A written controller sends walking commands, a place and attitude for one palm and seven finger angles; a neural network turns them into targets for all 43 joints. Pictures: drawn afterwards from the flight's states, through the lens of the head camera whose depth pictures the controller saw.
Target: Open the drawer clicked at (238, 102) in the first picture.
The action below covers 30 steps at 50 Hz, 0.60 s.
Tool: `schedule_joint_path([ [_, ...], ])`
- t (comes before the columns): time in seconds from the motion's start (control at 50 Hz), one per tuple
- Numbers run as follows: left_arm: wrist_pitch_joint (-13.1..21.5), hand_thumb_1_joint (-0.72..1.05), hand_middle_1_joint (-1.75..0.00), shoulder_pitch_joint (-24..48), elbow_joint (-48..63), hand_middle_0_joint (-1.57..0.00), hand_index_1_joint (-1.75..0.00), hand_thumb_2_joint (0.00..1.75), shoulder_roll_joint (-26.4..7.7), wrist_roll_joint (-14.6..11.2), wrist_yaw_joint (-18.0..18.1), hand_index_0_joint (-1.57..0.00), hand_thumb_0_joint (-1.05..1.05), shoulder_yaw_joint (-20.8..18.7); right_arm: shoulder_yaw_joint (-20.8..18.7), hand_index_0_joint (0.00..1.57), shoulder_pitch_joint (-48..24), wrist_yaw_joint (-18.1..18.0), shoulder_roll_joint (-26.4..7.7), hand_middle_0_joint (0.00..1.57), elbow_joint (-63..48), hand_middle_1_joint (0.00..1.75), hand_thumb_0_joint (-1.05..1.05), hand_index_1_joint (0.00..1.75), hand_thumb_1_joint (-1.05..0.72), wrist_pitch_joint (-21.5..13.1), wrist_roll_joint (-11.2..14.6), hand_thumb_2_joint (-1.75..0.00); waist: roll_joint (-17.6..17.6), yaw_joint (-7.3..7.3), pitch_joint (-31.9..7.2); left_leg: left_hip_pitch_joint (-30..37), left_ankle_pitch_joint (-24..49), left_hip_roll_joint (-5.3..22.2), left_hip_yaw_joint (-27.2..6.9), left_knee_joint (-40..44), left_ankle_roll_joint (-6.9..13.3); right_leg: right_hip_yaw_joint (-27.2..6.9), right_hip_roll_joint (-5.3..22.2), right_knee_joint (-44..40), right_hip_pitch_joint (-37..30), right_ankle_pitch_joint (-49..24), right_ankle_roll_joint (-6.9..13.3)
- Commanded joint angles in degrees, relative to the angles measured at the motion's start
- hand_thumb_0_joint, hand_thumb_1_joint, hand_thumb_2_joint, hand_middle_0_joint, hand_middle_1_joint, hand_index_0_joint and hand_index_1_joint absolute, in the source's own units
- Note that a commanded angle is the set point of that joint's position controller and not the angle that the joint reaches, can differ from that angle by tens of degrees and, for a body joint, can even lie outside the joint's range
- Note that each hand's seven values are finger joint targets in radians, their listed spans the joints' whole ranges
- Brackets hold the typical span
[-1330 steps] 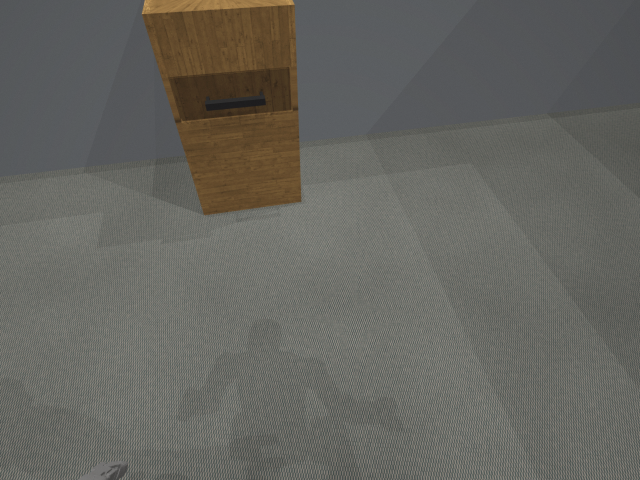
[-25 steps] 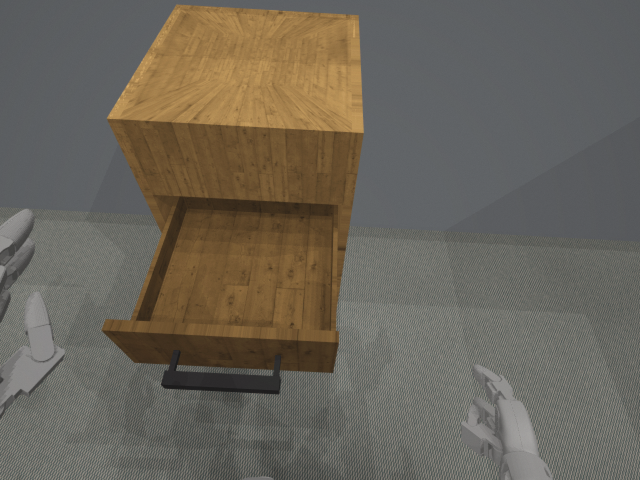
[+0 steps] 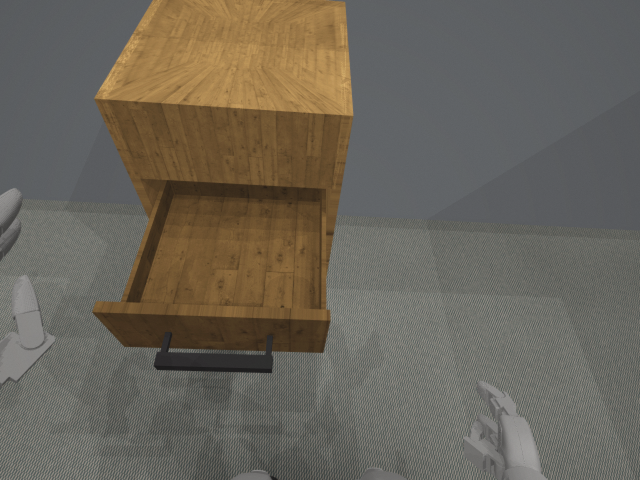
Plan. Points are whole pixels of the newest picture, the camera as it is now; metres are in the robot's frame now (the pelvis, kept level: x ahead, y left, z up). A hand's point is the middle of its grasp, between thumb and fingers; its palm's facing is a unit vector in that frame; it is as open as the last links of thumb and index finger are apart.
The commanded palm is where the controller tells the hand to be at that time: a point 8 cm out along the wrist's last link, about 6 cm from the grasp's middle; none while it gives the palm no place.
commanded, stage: step back with the hand held close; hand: left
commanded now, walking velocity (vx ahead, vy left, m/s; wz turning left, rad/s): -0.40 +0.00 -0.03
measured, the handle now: (217, 350) +0.34 +0.18 -0.22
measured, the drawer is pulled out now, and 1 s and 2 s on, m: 0.30 0.30 0.30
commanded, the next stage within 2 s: stop stepping back and stand still in 0.44 s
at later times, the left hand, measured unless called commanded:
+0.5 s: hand out of the picture +0.09 +0.18 +0.16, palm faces +0.28 -0.82 -0.50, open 7.4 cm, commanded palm +0.02 +0.23 +0.18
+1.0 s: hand out of the picture -0.05 +0.14 +0.16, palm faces +0.36 -0.82 -0.45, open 7.4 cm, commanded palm -0.12 +0.19 +0.18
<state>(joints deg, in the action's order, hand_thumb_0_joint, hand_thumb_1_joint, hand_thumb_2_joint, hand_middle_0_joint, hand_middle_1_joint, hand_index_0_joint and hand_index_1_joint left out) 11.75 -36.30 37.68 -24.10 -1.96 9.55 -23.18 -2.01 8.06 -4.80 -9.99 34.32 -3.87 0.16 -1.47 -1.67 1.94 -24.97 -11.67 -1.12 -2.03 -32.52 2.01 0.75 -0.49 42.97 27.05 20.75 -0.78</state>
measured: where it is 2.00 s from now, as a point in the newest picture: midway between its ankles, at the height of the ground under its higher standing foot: outside the picture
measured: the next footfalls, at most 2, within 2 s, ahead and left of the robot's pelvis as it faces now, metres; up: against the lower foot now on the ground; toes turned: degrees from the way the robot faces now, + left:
right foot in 0.22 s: -0.18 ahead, -0.20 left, +0.00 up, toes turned +6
left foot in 0.50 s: -0.08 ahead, +0.04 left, +0.00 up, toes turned +1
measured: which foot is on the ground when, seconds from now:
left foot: down 0.00-0.28, up 0.30-0.48, down 0.50-0.72, up 0.74-0.94, down 0.96-1.00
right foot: up 0.00-0.20, down 0.22-1.00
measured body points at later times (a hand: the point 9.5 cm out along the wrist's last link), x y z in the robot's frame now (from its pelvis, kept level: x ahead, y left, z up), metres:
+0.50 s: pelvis -0.11 -0.05 +0.01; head -0.06 -0.05 +0.45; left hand +0.07 +0.22 +0.19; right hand +0.07 -0.30 -0.07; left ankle -0.12 +0.04 -0.73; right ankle -0.14 -0.14 -0.73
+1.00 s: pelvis -0.24 -0.09 +0.00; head -0.23 -0.09 +0.45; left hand -0.08 +0.18 +0.19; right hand -0.10 -0.35 -0.08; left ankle -0.25 +0.04 -0.73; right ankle -0.18 -0.18 -0.73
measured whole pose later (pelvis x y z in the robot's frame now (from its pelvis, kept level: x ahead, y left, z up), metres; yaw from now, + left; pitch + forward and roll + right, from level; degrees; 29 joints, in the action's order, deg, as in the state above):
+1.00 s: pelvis -0.24 -0.09 +0.00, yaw +2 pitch +1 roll +2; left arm 10.8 -38.2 33.5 -20.2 -1.1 9.2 -19.0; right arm -1.8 16.2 -4.5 -13.6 35.6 -6.9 0.0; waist -2.0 -2.6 -1.1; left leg -11.6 -14.6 0.1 3.4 -24.7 1.8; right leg 4.7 1.7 31.2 21.0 13.7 1.6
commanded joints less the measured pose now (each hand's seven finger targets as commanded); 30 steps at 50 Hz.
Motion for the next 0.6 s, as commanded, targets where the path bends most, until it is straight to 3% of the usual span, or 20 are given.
schedule_joint_path([
  [0.0,4.20,0.90,-0.30,-6.28,14.24,-0.20,-0.30,0.90,-5.88,-0.97,0.88,-0.20,0.00,-5.34,-2.15,0.20,-3.51,0.62,-7.51,0.20,-7.55,0.30,0.00,0.30,-0.90,-5.39,-0.52,-0.90,9.73,2.11,-15.99,15.34,36.40,16.23,-11.68,8.30,5.87,-1.37,0.00,2.77,-3.57,6.16,0.65],
  [0.08,3.89,0.90,-0.30,-3.90,15.79,-0.20,-0.30,0.90,-7.06,-1.33,-0.44,-0.20,0.00,-4.94,-1.34,0.20,-4.15,1.63,-8.58,0.20,-6.16,0.30,0.00,0.30,-0.90,-6.24,-1.35,-0.90,14.93,1.97,-15.26,20.28,39.34,15.73,-10.02,8.89,5.39,-0.58,-0.54,-5.17,-5.04,3.14,0.53],
  [0.16,3.96,0.90,-0.30,-3.29,14.55,-0.20,-0.30,0.90,-8.02,-2.60,-1.87,-0.20,0.00,-6.29,-0.82,0.20,-5.32,2.24,-9.02,0.20,-6.45,0.30,0.00,0.30,-0.90,-6.18,-1.03,-0.90,13.77,2.61,-16.40,19.68,32.94,15.13,-10.19,8.99,4.73,-0.53,-0.99,-14.11,-10.11,-0.21,0.65],
  [0.18,4.13,0.90,-0.30,-3.78,14.74,-0.20,-0.30,0.90,-10.27,-2.49,-2.09,-0.20,0.00,-8.57,-1.02,0.20,-5.48,2.17,-9.34,0.20,-6.67,0.30,0.00,0.30,-0.90,-5.77,-1.06,-0.90,12.79,2.96,-18.12,19.91,32.30,14.79,-9.06,7.88,4.57,-0.47,-0.89,-16.43,-11.81,-2.83,0.70],
  [0.22,4.90,0.90,-0.30,-4.13,14.40,-0.20,-0.30,0.90,-9.47,-3.34,-3.22,-0.20,0.00,-8.53,-0.82,0.20,-6.54,2.57,-9.26,0.20,-8.07,0.30,0.00,0.30,-0.90,-5.03,-0.32,-0.90,11.60,3.29,-18.11,17.31,26.84,13.30,-6.33,5.24,3.06,0.33,0.19,-21.83,-15.33,-9.01,0.66],
  [0.24,5.30,0.90,-0.30,-4.93,14.35,-0.20,-0.30,0.90,-9.93,-2.99,-3.45,-0.20,0.00,-8.88,-0.99,0.20,-5.87,2.78,-8.58,0.20,-8.68,0.30,0.00,0.30,-0.90,-3.88,0.03,-0.90,5.76,3.30,-19.68,17.97,24.99,9.93,-2.77,-0.03,1.27,-0.46,1.74,-25.86,-16.66,-20.61,0.53],
  [0.26,5.09,0.90,-0.30,-5.02,12.92,-0.20,-0.30,0.90,-8.90,-2.99,-3.85,-0.20,0.00,-7.76,-2.01,0.20,-5.11,2.79,-8.45,0.20,-9.34,0.30,0.00,0.30,-0.90,-3.43,1.52,-0.90,-6.40,2.51,-19.70,16.09,10.35,3.25,2.91,-8.17,-1.67,-3.09,7.28,-27.26,-15.58,-34.41,1.41],
  [0.28,4.99,0.90,-0.30,-5.10,11.42,-0.20,-0.30,0.90,-11.02,-2.99,-3.42,-0.20,0.00,-9.80,-2.58,0.20,-6.65,2.40,-8.53,0.20,-10.36,0.30,0.00,0.30,-0.90,-3.02,2.94,-0.90,-15.84,3.15,-17.57,7.53,-9.58,-1.77,4.18,-19.61,-2.56,-7.49,14.12,-26.44,-14.04,-46.40,3.26],
  [0.3,4.58,0.90,-0.30,-6.77,8.33,-0.20,-0.30,0.90,-9.42,-3.10,-3.00,-0.20,0.00,-8.81,-2.17,0.20,-8.59,1.68,-7.25,0.20,-11.11,0.30,0.00,0.30,-0.90,-2.67,3.39,-0.90,-13.83,2.70,-12.12,-0.89,-16.77,-2.96,0.89,-29.33,-2.55,-10.69,18.98,-24.39,-12.57,-51.47,7.42],
  [0.32,3.64,0.90,-0.30,-6.92,6.26,-0.20,-0.30,0.90,-8.36,-2.68,-2.46,-0.20,0.00,-8.50,-0.79,0.20,-9.04,0.99,-5.23,0.20,-10.55,0.30,0.00,0.30,-0.90,-2.18,2.11,-0.90,-11.31,1.87,-10.45,-6.31,-19.04,-1.46,-1.04,-30.72,-2.90,-10.30,20.03,-21.75,-15.73,-56.52,10.37],
  [0.36,3.15,0.90,-0.30,-5.57,4.90,-0.20,-0.30,0.90,-6.60,-1.09,-1.21,-0.20,0.00,-6.76,1.51,0.20,-10.27,-0.69,-3.63,0.20,-9.97,0.30,0.00,0.30,-0.90,-0.57,0.60,-0.90,-5.41,0.65,-8.91,-8.45,-19.54,-0.29,1.22,-21.52,-3.49,-6.04,15.96,-18.33,-21.83,-64.66,9.11],
  [0.38,3.42,0.90,-0.30,-2.96,6.55,-0.20,-0.30,0.90,-6.74,-0.75,-0.88,-0.20,0.00,-5.89,2.23,0.20,-11.02,-1.33,-4.16,0.20,-10.12,0.30,0.00,0.30,-0.90,-0.41,0.57,-0.90,-4.39,0.27,-8.22,-8.69,-19.04,-0.86,2.59,-11.20,-3.07,-4.74,14.16,-15.59,-25.30,-70.38,7.71],
  [0.42,2.76,0.90,-0.30,-2.69,8.19,-0.20,-0.30,0.90,-7.52,-0.55,-0.17,-0.20,0.00,-5.73,1.10,0.20,-8.38,-2.17,-5.90,0.20,-9.31,0.30,0.00,0.30,-0.90,0.63,0.50,-0.90,-2.54,-0.49,-10.12,0.75,-1.00,-0.05,3.88,9.93,-3.13,-2.83,10.05,-11.15,-26.70,-65.41,3.85],
  [0.44,2.89,0.90,-0.30,-1.80,11.23,-0.20,-0.30,0.90,-7.35,-1.05,-0.04,-0.20,0.00,-4.19,-0.01,0.20,-6.84,-1.88,-6.94,0.20,-9.07,0.30,0.00,0.30,-0.90,0.88,0.88,-0.90,0.39,-0.45,-12.11,8.34,19.44,3.99,2.32,15.69,-2.03,-1.01,7.51,-8.52,-24.31,-54.39,1.25],
  [0.46,3.18,0.90,-0.30,-0.28,13.59,-0.20,-0.30,0.90,-8.10,-1.07,-0.05,-0.20,0.00,-4.08,-1.47,0.20,-5.89,-1.26,-7.76,0.20,-9.48,0.30,0.00,0.30,-0.90,0.35,1.56,-0.90,5.10,0.54,-13.48,17.26,39.98,11.94,-3.45,12.92,0.47,-0.36,4.56,-5.63,-14.67,-27.53,-0.54],
  [0.48,3.52,0.90,-0.30,-1.84,14.47,-0.20,-0.30,0.90,-7.82,-0.64,-0.28,-0.20,0.00,-3.66,-2.77,0.20,-4.91,-0.26,-8.13,0.20,-9.88,0.30,0.00,0.30,-0.90,-0.51,2.48,-0.90,9.56,1.12,-15.33,23.93,48.20,18.56,-6.79,11.42,2.66,-1.27,3.31,-1.39,-6.63,-1.47,0.52],
  [0.5,3.75,0.90,-0.30,-7.63,10.52,-0.20,-0.30,0.90,-5.44,-0.71,-0.47,-0.20,0.00,-3.67,-3.22,0.20,-2.80,0.62,-7.93,0.20,-9.43,0.30,0.00,0.30,-0.90,-2.01,1.73,-0.90,11.08,1.44,-16.22,25.44,49.16,20.60,-7.74,10.92,4.74,-2.58,1.51,5.62,-2.99,7.73,1.66],
  [0.52,3.80,0.90,-0.30,-6.14,14.52,-0.20,-0.30,0.90,-8.01,-0.98,-0.21,-0.20,0.00,-5.25,-2.35,0.20,-3.97,0.66,-6.98,0.20,-9.60,0.30,0.00,0.30,-0.90,-2.94,0.23,-0.90,14.01,1.13,-15.57,20.23,50.37,20.84,-9.18,9.73,6.12,-3.83,1.64,8.09,-2.57,10.22,1.08],
  [0.54,3.20,0.90,-0.30,-6.42,16.10,-0.20,-0.30,0.90,-9.04,-0.89,0.11,-0.20,0.00,-7.01,-1.99,0.20,-3.27,0.68,-7.03,0.20,-8.80,0.30,0.00,0.30,-0.90,-3.36,-0.44,-0.90,15.34,1.20,-14.96,18.61,46.09,19.76,-8.70,9.40,6.52,-3.89,2.22,7.67,-2.84,8.83,0.47],
  [0.58,2.06,0.90,-0.30,-7.45,19.15,-0.20,-0.30,0.90,-9.25,-0.57,0.87,-0.20,0.00,-7.27,-1.84,0.20,-2.79,1.11,-7.59,0.20,-9.22,0.30,0.00,0.30,-0.90,-3.84,0.43,-0.90,12.82,1.27,-15.52,17.56,33.49,16.26,-5.72,8.70,5.32,-1.37,2.47,0.68,-6.54,4.99,0.15],
])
